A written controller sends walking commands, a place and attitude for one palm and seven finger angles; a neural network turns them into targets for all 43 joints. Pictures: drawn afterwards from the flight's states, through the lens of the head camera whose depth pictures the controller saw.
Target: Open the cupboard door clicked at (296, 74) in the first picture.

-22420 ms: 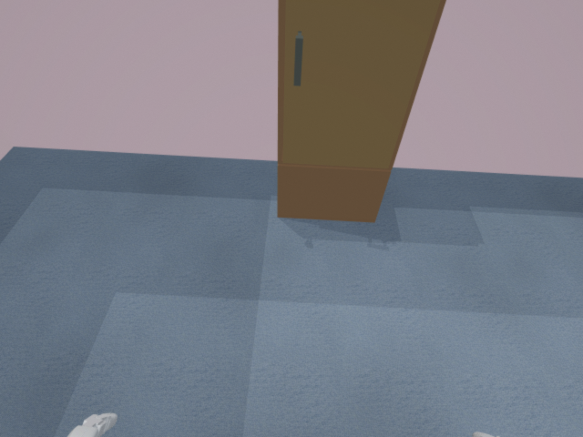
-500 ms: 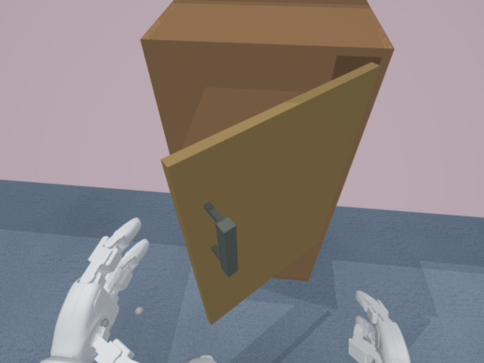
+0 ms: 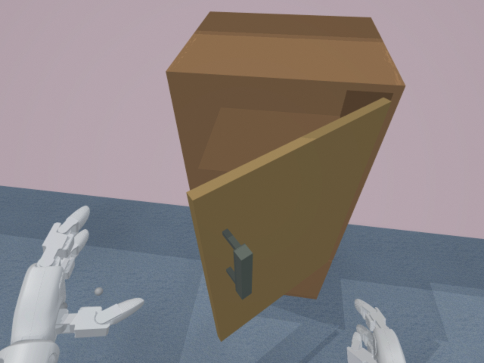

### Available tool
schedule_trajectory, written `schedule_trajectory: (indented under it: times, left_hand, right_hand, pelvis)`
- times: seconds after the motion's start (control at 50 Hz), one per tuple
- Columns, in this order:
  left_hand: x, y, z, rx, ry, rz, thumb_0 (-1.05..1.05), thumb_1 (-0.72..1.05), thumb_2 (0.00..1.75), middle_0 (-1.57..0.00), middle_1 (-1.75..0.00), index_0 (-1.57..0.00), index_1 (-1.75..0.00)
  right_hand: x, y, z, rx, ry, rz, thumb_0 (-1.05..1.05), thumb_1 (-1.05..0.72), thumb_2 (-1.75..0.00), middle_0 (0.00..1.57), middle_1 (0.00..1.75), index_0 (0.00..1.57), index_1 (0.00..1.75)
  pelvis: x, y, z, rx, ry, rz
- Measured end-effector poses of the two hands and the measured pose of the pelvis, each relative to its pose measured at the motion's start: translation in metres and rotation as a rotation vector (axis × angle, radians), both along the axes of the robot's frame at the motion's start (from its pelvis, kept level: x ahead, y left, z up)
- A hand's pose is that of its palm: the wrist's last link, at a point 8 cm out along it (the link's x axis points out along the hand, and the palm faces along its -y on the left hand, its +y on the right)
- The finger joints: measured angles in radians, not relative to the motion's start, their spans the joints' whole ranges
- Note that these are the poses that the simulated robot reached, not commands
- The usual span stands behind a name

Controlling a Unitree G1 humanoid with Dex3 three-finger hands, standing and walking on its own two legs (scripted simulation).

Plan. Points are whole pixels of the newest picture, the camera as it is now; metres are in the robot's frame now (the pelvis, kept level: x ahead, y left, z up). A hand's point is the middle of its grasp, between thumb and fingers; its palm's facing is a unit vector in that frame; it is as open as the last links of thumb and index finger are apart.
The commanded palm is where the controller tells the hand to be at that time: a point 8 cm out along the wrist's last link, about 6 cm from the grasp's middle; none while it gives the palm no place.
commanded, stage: draw the hand back to the body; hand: left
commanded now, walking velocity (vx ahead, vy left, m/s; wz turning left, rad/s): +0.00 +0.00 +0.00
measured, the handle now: (236, 264) +0.28 +0.05 +0.02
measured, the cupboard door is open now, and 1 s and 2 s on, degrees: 43 43 43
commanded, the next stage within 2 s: step back with the hand held close in 0.74 s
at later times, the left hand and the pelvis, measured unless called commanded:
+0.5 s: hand (64, 235) +0.21 +0.24 +0.18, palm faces +0.46 -0.79 -0.41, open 7.9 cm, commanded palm +0.16 +0.28 +0.20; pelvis +0.02 -0.02 +0.02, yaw -1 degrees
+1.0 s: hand (71, 239) +0.21 +0.23 +0.18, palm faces +0.42 -0.79 -0.45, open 7.4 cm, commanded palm +0.15 +0.27 +0.20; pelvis +0.00 -0.03 +0.02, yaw +0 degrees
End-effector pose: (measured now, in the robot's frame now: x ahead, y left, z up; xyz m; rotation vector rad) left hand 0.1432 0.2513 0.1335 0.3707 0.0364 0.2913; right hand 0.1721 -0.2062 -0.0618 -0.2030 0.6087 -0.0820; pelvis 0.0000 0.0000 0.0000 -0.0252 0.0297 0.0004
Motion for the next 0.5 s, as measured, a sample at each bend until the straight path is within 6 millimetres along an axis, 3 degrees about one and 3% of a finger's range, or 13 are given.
schedule_trajectory:
  times: [0.18, 0.4, 0.5]
  left_hand:
    - [0.015, 0.015, 0.034, 0.070, -0.079, 0.055, 0.00, 0.29, 0.64, -0.18, -0.30, -0.18, -0.30]
    - [0.025, 0.029, 0.069, 0.147, -0.171, 0.132, 0.01, 0.67, 0.80, -0.20, -0.30, -0.20, -0.30]
    - [0.027, 0.025, 0.068, 0.127, -0.168, 0.148, 0.01, 0.80, 0.86, -0.20, -0.30, -0.20, -0.30]
  right_hand:
    - [0.016, -0.003, 0.006, 0.006, 0.006, 0.014, 0.01, -0.90, -0.90, 0.20, 0.30, 0.20, 0.30]
    - [0.030, -0.022, 0.011, -0.005, 0.020, 0.012, 0.01, -0.90, -0.90, 0.20, 0.30, 0.20, 0.30]
    - [0.031, -0.032, 0.010, 0.000, 0.035, 0.004, 0.01, -0.90, -0.90, 0.20, 0.30, 0.20, 0.30]
  pelvis:
    - [0.013, -0.002, 0.012, 0.013, -0.036, -0.008]
    - [0.021, -0.014, 0.020, 0.023, -0.061, -0.011]
    - [0.021, -0.020, 0.022, 0.026, -0.067, -0.013]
